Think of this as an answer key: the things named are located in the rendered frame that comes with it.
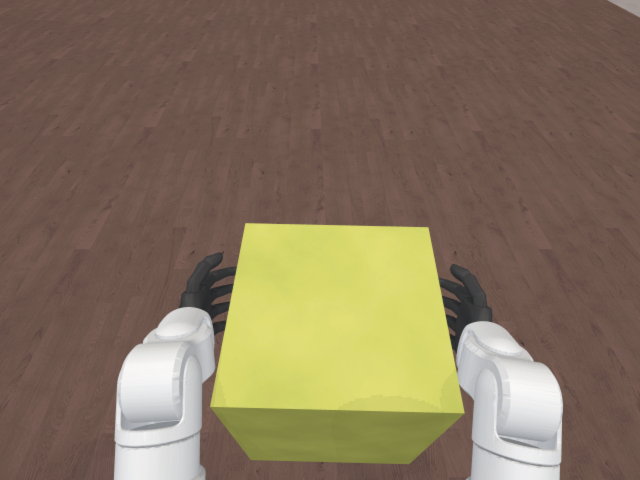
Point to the right robot hand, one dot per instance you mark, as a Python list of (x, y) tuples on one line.
[(473, 306)]

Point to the robot left forearm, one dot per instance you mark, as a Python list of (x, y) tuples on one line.
[(159, 400)]

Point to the left robot hand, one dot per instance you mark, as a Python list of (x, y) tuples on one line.
[(198, 295)]

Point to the robot right forearm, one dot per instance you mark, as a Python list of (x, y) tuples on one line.
[(518, 407)]

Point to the carton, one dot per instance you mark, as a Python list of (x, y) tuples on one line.
[(336, 346)]

